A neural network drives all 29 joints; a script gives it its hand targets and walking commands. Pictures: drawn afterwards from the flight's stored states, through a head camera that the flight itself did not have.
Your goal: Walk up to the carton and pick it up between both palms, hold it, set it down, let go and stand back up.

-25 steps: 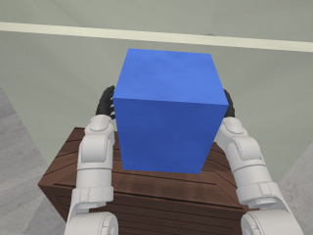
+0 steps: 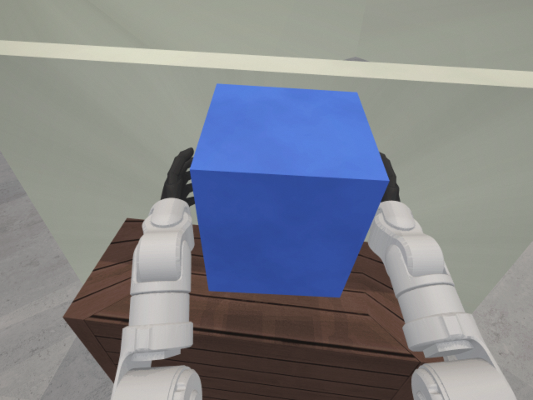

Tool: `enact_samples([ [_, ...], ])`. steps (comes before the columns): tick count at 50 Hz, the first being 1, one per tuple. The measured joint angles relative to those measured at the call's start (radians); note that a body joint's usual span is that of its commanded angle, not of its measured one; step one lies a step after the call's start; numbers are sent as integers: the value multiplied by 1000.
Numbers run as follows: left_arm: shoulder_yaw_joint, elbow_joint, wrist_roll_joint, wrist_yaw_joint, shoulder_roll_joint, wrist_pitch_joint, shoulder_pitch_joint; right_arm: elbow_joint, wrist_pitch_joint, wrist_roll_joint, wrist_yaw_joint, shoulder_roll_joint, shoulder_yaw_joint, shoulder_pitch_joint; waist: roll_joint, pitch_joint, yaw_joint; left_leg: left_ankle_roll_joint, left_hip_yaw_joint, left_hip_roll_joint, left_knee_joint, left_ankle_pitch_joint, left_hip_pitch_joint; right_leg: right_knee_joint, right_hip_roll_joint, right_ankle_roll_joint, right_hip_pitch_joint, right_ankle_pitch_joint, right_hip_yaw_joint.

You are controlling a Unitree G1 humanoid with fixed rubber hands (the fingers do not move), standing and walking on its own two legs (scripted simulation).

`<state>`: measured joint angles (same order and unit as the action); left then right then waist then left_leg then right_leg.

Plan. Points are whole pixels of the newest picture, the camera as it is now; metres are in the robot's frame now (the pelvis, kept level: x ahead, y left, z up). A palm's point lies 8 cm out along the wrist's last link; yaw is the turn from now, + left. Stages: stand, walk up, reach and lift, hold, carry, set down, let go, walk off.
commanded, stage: hold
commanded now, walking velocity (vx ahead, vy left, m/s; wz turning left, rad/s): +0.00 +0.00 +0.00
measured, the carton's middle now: (280, 194) +0.38 +0.01 +0.16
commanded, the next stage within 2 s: none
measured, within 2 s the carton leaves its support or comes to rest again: neither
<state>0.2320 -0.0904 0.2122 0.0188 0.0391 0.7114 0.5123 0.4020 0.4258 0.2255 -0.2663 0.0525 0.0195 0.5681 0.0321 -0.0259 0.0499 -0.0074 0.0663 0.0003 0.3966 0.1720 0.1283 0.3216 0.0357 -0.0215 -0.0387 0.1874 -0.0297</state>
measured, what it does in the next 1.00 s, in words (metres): stands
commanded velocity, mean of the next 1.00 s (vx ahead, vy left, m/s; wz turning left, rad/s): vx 0.00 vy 0.00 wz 0.00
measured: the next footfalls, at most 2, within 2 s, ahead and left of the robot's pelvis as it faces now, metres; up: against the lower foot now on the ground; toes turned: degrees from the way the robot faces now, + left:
none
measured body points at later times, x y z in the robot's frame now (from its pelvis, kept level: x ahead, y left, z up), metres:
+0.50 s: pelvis +0.00 +0.00 +0.00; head -0.05 +0.02 +0.45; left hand +0.36 +0.16 +0.17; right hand +0.36 -0.15 +0.16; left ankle +0.03 +0.12 -0.75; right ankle +0.00 -0.11 -0.75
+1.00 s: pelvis +0.00 +0.00 +0.00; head -0.04 +0.02 +0.45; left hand +0.36 +0.16 +0.17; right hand +0.36 -0.15 +0.16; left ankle +0.03 +0.12 -0.75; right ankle +0.00 -0.11 -0.75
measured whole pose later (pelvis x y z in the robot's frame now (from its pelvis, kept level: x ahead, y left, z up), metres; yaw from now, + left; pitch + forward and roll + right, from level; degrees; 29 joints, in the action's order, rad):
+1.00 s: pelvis +0.00 +0.00 +0.00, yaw +0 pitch -6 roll -1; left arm 0.22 -0.07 0.23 0.00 0.04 0.70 0.50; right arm 0.39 0.38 0.21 -0.26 0.04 0.02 0.54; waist 0.05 -0.01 0.05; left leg -0.01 0.07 0.00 0.39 0.17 0.11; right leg 0.32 0.04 -0.02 -0.03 0.18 -0.03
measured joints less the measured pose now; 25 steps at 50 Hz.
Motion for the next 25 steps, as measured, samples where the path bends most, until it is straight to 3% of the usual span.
enact_samples([
  [25,-1,-4,10,-17,-4,-13,2,5,-38,-22,2,-19,8,-24,9,10,-6,-1,0,-1,-15,-13,-7,-2,-1,-2,1,-7,1],
])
